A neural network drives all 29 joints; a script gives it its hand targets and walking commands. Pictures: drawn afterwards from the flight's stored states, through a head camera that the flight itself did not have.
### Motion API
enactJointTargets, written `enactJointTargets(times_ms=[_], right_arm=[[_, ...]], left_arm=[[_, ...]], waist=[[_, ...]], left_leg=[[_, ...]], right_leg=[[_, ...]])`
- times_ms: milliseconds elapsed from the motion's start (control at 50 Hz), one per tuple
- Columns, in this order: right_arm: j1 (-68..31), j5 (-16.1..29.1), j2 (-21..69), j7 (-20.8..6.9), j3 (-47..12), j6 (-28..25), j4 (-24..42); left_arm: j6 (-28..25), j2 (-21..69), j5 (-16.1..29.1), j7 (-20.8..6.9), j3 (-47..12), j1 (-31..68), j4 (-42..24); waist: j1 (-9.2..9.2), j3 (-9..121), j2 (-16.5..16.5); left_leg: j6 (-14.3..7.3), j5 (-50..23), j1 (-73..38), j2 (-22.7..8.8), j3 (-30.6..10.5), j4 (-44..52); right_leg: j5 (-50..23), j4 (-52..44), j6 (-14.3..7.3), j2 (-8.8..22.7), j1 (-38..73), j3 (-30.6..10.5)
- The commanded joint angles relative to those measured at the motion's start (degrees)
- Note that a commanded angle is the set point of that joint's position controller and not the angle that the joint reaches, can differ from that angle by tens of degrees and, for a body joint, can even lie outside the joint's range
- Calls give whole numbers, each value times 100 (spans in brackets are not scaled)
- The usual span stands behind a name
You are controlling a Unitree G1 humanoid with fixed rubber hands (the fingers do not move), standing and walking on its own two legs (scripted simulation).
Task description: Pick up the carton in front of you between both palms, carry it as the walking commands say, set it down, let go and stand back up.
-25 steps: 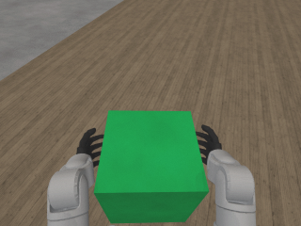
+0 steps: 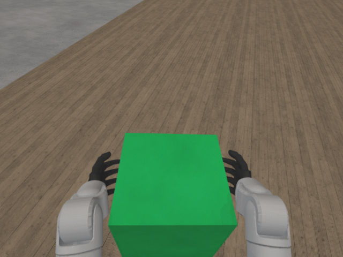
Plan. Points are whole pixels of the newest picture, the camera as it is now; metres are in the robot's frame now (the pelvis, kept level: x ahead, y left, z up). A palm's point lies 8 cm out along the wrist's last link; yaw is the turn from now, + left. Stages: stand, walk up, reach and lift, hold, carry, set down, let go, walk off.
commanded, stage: carry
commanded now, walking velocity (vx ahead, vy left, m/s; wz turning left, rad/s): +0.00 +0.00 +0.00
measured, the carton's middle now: (169, 200) +0.27 +0.00 +0.00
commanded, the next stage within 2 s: hold in 1.40 s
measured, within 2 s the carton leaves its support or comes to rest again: neither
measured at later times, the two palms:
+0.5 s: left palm (106, 176) +0.29 +0.14 +0.07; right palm (241, 172) +0.29 -0.16 +0.08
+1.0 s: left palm (106, 196) +0.26 +0.14 +0.04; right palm (239, 191) +0.27 -0.16 +0.04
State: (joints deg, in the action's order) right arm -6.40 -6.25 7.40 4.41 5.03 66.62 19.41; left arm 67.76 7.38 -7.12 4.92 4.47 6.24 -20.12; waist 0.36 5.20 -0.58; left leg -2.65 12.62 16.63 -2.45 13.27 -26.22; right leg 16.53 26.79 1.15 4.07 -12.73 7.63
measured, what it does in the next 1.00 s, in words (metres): stands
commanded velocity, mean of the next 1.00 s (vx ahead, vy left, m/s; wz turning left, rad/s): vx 0.00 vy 0.00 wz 0.00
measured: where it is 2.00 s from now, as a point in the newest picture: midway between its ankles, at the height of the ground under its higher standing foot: outside the picture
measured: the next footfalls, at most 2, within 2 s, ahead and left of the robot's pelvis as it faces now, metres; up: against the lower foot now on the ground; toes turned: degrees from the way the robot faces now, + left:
none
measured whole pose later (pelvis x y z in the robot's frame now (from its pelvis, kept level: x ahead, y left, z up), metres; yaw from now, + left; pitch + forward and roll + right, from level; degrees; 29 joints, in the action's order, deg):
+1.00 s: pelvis -0.01 -0.01 +0.00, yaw +0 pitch +2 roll +0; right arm -8.9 -12.9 7.6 0.9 7.6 48.0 -4.7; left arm 48.7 7.6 -12.8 1.6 6.8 8.4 4.4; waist 0.0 7.3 -0.1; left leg -1.9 13.3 17.4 -3.8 12.4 -28.9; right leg 17.5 28.6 0.1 3.1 -12.9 8.4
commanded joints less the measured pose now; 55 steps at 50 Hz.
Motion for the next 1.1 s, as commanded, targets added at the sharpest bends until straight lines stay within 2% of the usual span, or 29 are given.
enactJointTargets(times_ms=[0,60,120,160,260,340,480,640,800,1000,1080], right_arm=[[-2430,2259,5019,-1443,-4043,167,390],[-2353,2176,4814,-1417,-3917,335,85],[-2515,2164,4895,-1434,-3864,402,-147],[-2633,2175,5036,-1452,-3862,393,-239],[-2974,2282,5281,-1445,-3921,311,0],[-2803,2250,5304,-1426,-3932,290,56],[-2562,2089,5406,-1505,-4021,50,-233],[-2576,1807,5142,-1512,-3876,-532,-581],[-2399,1271,4728,-1465,-3379,-1236,-1171],[-2853,512,4664,-1490,-2370,-2487,-2474],[-3129,415,4961,-1559,-2255,-2915,-2894]], left_arm=[[65,5007,2347,-1474,-3968,2479,-371],[222,4795,2254,-1455,-3807,2355,-51],[285,4855,2243,-1467,-3749,2534,137],[275,4986,2269,-1486,-3764,2683,201],[199,5222,2423,-1492,-3877,3115,-94],[185,5258,2397,-1482,-3897,2968,-150],[-52,5347,2210,-1561,-3985,2714,168],[-644,5101,1904,-1548,-3862,2702,503],[-1344,4673,1384,-1504,-3371,2515,1068],[-2615,4634,636,-1507,-2404,3006,2383],[-3043,4925,523,-1572,-2282,3272,2783]], waist=[[-2,1588,-120],[-12,1591,-126],[-21,1497,-88],[-25,1471,-51],[-26,1641,31],[-28,1753,17],[-33,1499,20],[-29,1209,50],[-29,1111,62],[-21,1164,58],[-19,1276,63]], left_leg=[[214,-2780,-922,-796,-630,-298],[232,-3218,-860,-749,-599,-515],[267,-3194,-828,-735,-587,-544],[281,-3171,-845,-745,-591,-532],[233,-3116,-992,-766,-613,-570],[198,-2823,-996,-774,-634,-580],[183,-2371,-854,-797,-684,-423],[152,-1609,-723,-813,-767,-101],[148,-1207,-634,-808,-795,73],[144,-783,-534,-809,-828,208],[134,-745,-554,-800,-848,215]], right_leg=[[-3110,17,-18,675,477,-410],[-3784,211,-20,631,491,-363],[-3856,232,-15,617,431,-339],[-3776,225,-11,610,416,-330],[-3435,267,-35,585,455,-334],[-3165,287,-74,585,484,-360],[-2602,158,-99,574,349,-380],[-1646,-117,-151,556,173,-433],[-1134,-267,-184,550,42,-468],[-715,-334,-200,521,-78,-484],[-683,-313,-214,519,-45,-496]])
